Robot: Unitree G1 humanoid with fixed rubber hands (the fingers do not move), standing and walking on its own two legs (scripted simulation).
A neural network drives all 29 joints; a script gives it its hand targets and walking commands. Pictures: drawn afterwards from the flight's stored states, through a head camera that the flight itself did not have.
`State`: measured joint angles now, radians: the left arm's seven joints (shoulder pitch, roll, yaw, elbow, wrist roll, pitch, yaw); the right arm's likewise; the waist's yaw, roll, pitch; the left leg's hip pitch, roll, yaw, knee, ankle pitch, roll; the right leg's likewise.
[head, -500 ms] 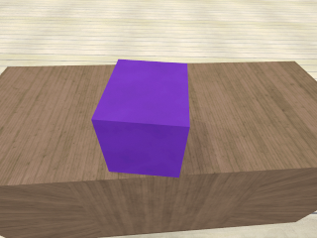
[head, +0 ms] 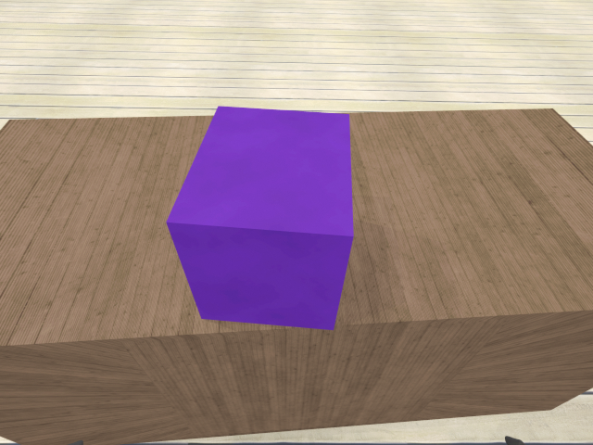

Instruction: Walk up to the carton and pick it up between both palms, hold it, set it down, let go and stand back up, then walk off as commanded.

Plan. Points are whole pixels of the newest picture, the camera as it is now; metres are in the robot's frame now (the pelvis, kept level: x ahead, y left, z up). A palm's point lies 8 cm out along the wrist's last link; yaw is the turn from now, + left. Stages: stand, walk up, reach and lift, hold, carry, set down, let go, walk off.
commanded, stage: walk up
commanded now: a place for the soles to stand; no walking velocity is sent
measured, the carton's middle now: (275, 216) +0.46 +0.04 +0.04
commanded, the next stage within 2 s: reach and lift in 0.46 s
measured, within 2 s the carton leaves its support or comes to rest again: neither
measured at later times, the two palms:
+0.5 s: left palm out of the picture +0.10 +0.32 -0.09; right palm out of the picture +0.10 -0.31 -0.09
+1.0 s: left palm (96, 429) +0.17 +0.27 -0.06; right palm out of the picture +0.14 -0.29 -0.06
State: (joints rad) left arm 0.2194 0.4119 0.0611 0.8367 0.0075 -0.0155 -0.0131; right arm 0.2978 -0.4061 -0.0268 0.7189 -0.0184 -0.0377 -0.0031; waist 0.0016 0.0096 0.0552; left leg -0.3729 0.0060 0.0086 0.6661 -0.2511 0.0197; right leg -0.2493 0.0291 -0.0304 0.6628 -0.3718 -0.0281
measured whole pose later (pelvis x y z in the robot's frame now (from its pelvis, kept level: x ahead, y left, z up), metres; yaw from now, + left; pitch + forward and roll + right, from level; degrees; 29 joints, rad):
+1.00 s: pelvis +0.01 -0.01 +0.01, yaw +0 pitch -2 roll +0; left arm 0.19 0.33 0.06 0.39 0.06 0.27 0.04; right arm 0.19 -0.30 -0.10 0.81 0.00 -0.25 0.08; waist 0.00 -0.06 0.08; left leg -0.31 0.00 0.01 0.56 -0.20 0.00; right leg -0.21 0.03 -0.03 0.58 -0.34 -0.03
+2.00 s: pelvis +0.01 -0.01 +0.02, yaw +0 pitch -1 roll +0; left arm 0.31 0.26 -0.03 0.04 -0.10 -0.01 0.14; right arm 0.25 -0.20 0.01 0.24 0.23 -0.17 0.06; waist 0.00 -0.07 0.01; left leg -0.26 0.00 0.01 0.41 -0.13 0.00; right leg -0.17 0.03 -0.03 0.46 -0.27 -0.04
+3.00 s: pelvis +0.01 -0.01 +0.02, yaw +0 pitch -1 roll +0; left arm -0.29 0.26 0.14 -0.09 -0.18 0.70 0.12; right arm -0.24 -0.32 0.00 0.06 0.36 0.38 -0.08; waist 0.00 -0.03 0.00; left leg -0.26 0.00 0.01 0.40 -0.12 0.00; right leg -0.17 0.03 -0.03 0.45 -0.27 -0.04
